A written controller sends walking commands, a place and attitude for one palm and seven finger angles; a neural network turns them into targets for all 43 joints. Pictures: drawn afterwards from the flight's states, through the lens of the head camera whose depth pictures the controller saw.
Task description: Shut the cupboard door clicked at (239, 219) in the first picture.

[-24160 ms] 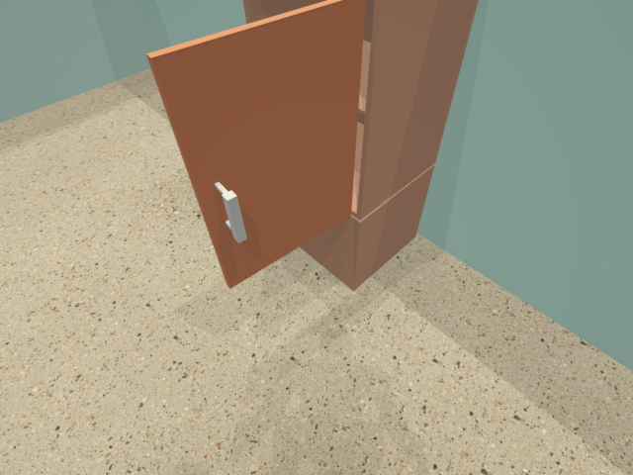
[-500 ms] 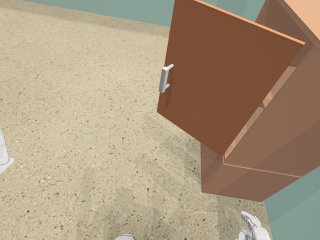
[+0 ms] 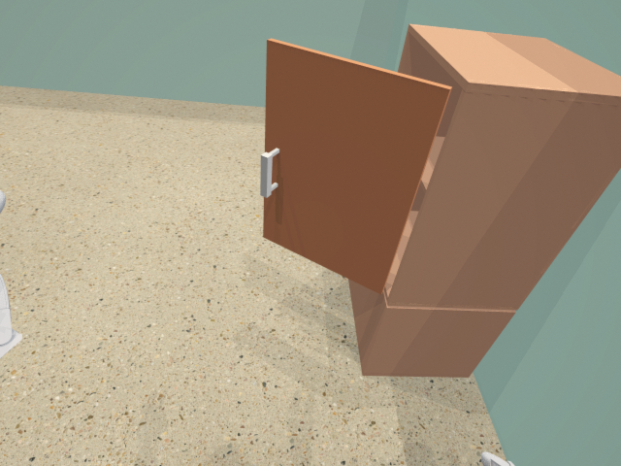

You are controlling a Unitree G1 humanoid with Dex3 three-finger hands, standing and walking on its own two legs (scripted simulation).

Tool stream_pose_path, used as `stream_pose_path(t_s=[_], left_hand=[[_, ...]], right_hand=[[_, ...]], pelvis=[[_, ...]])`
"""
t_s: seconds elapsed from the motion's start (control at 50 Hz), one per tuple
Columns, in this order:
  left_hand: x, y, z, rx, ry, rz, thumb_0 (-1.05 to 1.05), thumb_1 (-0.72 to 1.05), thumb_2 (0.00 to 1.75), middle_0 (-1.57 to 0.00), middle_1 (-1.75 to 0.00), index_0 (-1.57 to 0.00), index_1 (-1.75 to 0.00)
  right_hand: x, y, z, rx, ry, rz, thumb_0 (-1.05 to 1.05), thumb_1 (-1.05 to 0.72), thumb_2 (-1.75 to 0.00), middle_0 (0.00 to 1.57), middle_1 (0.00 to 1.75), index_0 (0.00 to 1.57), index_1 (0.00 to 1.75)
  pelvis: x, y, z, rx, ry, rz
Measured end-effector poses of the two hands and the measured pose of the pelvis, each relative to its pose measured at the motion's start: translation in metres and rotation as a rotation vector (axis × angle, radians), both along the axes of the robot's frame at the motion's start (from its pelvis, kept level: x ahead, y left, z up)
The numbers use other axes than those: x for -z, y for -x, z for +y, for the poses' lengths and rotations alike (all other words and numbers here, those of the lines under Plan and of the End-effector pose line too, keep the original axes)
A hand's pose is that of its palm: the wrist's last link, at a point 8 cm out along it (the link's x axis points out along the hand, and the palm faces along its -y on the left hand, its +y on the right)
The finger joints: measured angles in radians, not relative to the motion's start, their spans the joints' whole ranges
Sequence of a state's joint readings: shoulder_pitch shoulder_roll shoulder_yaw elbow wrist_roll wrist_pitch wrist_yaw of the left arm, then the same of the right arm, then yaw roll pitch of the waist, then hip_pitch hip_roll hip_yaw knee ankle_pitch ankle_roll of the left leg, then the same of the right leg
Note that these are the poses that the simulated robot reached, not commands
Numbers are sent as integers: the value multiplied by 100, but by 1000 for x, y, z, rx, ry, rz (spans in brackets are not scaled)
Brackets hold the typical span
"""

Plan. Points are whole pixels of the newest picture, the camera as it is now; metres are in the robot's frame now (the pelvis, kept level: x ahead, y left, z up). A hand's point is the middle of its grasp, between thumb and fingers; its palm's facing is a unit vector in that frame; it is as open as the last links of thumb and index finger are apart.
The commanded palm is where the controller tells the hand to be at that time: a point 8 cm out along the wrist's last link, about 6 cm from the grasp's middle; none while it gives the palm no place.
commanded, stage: stop stepping back and stand still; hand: left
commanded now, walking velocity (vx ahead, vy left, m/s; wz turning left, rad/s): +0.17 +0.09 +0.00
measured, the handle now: (270, 172) +0.87 +0.16 -0.06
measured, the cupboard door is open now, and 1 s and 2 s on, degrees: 58 58 58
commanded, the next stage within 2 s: let the arm hang, fingers relaxed in 1.26 s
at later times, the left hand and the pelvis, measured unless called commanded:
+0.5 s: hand out of the picture +0.13 +0.31 +0.19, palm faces +0.51 -0.70 -0.50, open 7.4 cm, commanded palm +0.10 +0.33 +0.18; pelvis -0.03 +0.02 +0.01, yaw +1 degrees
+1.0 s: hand out of the picture +0.18 +0.34 +0.17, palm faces +0.43 -0.74 -0.52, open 7.4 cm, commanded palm +0.13 +0.36 +0.18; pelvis +0.00 +0.06 +0.00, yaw +1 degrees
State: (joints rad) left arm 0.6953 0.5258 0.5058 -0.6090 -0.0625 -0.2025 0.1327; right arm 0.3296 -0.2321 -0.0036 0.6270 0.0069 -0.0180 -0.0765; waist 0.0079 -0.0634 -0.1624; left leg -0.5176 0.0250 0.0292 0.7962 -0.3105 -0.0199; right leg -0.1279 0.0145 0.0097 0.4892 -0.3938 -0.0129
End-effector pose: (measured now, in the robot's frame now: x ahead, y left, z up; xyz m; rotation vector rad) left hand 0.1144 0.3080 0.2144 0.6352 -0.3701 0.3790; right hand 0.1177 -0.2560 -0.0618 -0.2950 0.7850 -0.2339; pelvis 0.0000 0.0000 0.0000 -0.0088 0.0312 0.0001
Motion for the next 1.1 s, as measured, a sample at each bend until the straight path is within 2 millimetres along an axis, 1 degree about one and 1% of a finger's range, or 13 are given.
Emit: stream_pose_path(t_s=[0.06, 0.12, 0.18, 0.24, 0.34, 0.44, 0.58, 0.64, 0.7, 0.8, 0.86, 0.92, 1.1], left_hand=[[14, 3, 28, -128, 103, -67, 1, 88, 90, -22, -31, -22, -30], [40, -5, 47, -201, 246, -42, 1, 89, 90, -21, -31, -21, -30], [61, -13, 44, -171, 291, 59, 1, 89, 90, -21, -30, -21, -30], [59, -17, 25, -69, 262, 98, 2, 89, 90, -21, -30, -20, -30], [20, -4, -3, 70, 107, 47, 2, 89, 90, -21, -31, -21, -30], [-2, 19, 8, -11, -14, 57, 1, 88, 90, -22, -31, -22, -30], [43, 20, 61, -261, 201, 84, 1, 89, 90, -21, -31, -21, -30], [68, 2, 66, -250, 302, 79, 1, 89, 90, -21, -30, -21, -30], [74, -19, 63, -165, 324, 73, 2, 89, 90, -21, -30, -21, -30], [31, -37, 53, -10, 156, 13, 2, 89, 90, -21, -31, -21, -30], [3, -35, 48, 32, 25, -23, 2, 89, 90, -21, -31, -21, -30], [-4, -32, 50, 17, -12, 27, 1, 89, 90, -21, -31, -21, -30], [61, -23, 76, -181, 219, 248, 1, 89, 90, -21, -31, -21, -30]], right_hand=[[20, 25, -15, 35, 43, 48, 1, -90, -90, 20, 30, 20, 30], [30, 43, -10, 64, 41, 103, 1, -91, -90, 20, 30, 20, 30], [25, 49, 9, 72, 8, 73, 1, -91, -90, 19, 30, 20, 30], [16, 50, 34, 41, -37, 25, 1, -91, -90, 20, 30, 20, 30], [7, 40, 62, -31, -113, -33, 1, -90, -90, 20, 30, 20, 30], [18, 24, 63, -62, -154, -22, 1, -90, -90, 20, 30, 21, 30], [25, -1, 50, -95, -70, 38, 1, -90, -90, 20, 30, 21, 30], [25, -19, 52, -108, -4, 29, 1, -90, -90, 20, 30, 20, 30], [14, -36, 65, -83, 9, -15, 1, -91, -90, 20, 30, 20, 30], [-11, -56, 99, -121, -56, -132, 1, -91, -90, 20, 30, 20, 30], [-11, -61, 113, -148, -117, -157, 1, -91, -90, 20, 30, 20, 30], [-3, -57, 118, -141, -163, -130, 1, -90, -90, 20, 30, 20, 30], [23, -27, 98, -61, -122, 30, 1, -90, -90, 20, 30, 21, 30]], pelvis=[[8, 3, 14, -55, 30, -17], [8, 12, 24, -63, 8, -47], [5, 22, 28, -39, -4, -52], [1, 35, 24, -32, -8, -46], [-4, 45, 15, -33, 3, -15], [-3, 39, 17, -29, 8, -4], [-3, 19, 38, -56, -20, -41], [7, 12, 51, -87, 5, -60], [10, 10, 58, -71, -19, -74], [2, 13, 56, -49, -5, -48], [1, 13, 55, -33, 4, -32], [-2, 8, 57, -31, 23, -20], [-4, -6, 64, -37, 13, -20]])
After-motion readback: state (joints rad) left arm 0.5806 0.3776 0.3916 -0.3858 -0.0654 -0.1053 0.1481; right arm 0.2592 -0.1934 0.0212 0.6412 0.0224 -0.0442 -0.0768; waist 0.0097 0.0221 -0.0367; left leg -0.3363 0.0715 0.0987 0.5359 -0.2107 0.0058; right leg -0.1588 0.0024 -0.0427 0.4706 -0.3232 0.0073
